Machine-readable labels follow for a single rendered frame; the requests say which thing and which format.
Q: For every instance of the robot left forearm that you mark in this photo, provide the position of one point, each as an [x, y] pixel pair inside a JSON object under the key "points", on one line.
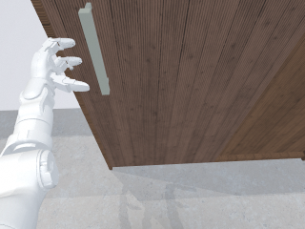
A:
{"points": [[33, 126]]}

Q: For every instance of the wardrobe door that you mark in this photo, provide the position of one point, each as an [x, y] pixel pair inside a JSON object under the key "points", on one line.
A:
{"points": [[183, 74], [276, 122]]}

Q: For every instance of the left robot hand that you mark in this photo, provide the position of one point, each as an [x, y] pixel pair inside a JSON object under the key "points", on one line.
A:
{"points": [[43, 66]]}

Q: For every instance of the handle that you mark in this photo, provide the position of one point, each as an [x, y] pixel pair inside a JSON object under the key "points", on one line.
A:
{"points": [[87, 23]]}

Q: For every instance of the robot left upper arm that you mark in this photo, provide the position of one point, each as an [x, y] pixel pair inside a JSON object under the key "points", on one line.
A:
{"points": [[25, 179]]}

